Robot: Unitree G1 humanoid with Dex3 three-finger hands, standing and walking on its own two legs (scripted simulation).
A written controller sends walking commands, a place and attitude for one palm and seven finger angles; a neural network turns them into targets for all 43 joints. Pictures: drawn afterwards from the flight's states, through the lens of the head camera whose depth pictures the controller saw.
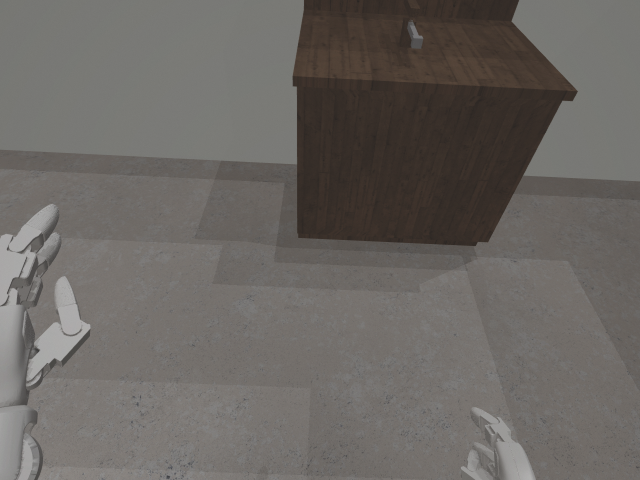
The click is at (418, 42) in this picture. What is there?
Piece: tap's lever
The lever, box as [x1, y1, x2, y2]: [411, 35, 422, 48]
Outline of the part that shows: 413,35 411,47 420,48 422,37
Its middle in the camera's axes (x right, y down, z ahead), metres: +0.28 -0.58 +1.13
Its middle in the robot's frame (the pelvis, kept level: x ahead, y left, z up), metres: +1.25 -0.20 +0.07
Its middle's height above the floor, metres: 0.84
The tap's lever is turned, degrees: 0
